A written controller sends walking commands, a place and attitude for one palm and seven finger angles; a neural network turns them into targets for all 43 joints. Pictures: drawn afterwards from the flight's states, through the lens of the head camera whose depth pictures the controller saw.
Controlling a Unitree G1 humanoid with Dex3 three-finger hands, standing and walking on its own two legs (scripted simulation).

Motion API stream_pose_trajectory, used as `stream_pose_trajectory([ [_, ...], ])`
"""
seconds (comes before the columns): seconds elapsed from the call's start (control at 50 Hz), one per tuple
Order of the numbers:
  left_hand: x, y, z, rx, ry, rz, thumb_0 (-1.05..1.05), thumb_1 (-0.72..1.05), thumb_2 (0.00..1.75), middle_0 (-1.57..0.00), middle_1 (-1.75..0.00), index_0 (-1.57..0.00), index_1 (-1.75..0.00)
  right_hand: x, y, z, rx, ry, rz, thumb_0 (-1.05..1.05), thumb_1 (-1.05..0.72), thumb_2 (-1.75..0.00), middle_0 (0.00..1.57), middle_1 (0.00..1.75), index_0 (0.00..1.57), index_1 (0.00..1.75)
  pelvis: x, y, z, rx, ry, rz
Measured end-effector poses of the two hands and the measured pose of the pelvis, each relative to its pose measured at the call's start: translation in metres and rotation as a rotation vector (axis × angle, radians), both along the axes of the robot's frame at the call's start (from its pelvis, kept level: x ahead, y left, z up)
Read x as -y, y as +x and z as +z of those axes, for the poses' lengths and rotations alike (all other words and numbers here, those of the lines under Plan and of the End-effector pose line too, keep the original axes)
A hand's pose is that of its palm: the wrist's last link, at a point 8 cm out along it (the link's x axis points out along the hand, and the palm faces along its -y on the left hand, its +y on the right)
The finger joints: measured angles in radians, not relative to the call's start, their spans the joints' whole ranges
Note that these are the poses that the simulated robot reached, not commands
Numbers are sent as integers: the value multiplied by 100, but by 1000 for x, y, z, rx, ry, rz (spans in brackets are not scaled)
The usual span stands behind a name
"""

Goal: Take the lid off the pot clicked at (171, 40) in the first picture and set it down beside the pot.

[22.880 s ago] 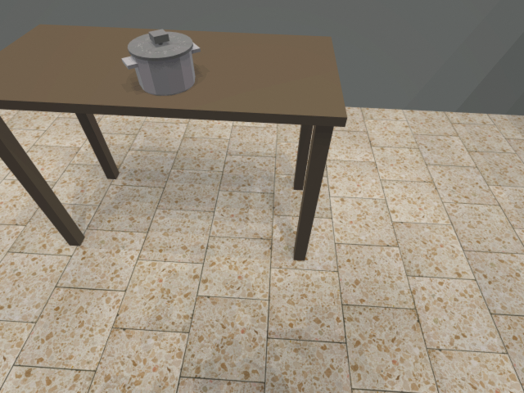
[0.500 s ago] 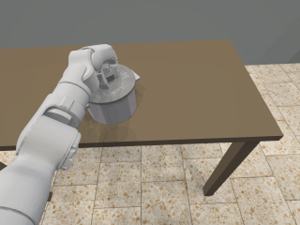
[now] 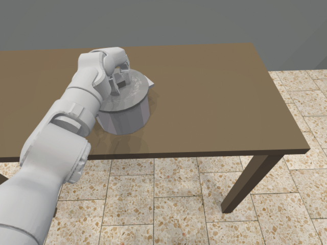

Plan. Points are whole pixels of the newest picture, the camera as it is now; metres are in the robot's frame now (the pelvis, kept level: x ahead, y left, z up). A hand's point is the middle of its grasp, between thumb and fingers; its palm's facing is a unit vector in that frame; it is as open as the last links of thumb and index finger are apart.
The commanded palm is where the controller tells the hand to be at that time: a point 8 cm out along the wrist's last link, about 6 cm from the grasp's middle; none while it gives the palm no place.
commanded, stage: lift the lid straight up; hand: left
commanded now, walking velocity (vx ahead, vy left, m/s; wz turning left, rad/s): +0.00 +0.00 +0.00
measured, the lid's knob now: (115, 81) +0.50 +0.11 +0.13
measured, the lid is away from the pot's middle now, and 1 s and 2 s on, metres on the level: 0.00 0.01 0.02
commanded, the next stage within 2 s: move the lid sideways beside the pot in 1.98 s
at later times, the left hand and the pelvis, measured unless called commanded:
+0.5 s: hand (110, 70) +0.47 +0.11 +0.19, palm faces -0.36 -0.07 -0.93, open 6.7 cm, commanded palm +0.47 +0.12 +0.25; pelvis +0.00 +0.00 +0.00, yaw +0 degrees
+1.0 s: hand (101, 56) +0.47 +0.11 +0.23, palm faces -0.32 -0.08 -0.94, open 6.7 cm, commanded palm +0.46 +0.12 +0.29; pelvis -0.01 +0.00 +0.00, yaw +1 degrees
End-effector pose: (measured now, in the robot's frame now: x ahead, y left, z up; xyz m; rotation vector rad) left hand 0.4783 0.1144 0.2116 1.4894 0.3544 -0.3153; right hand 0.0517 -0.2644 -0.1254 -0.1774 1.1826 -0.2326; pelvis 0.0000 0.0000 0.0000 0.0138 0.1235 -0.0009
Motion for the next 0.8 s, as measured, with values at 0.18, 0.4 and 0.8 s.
stream_pose_trajectory([
  [0.18, 0, 3, 3, -2, -8, -6, 2, 30, 58, -63, -99, -75, -104, 0, -4, -1, 7, -1, -8, 1, -91, -89, 20, 30, 20, 30, 0, 1, 0, -5, 0, -3],
  [0.4, 1, 1, 23, 39, -5, 0, 3, 31, 58, -62, -98, -76, -105, -2, 1, -2, 30, 14, 7, 1, -91, -89, 20, 30, 20, 30, 1, 2, 1, 6, 2, -2],
  [0.8, -3, -12, 61, 74, -13, 40, 4, 32, 58, -62, -98, -77, -105, 0, 26, 7, 108, -3, 56, 1, -91, -89, 20, 30, 20, 30, 3, -5, 1, 28, 3, 8],
])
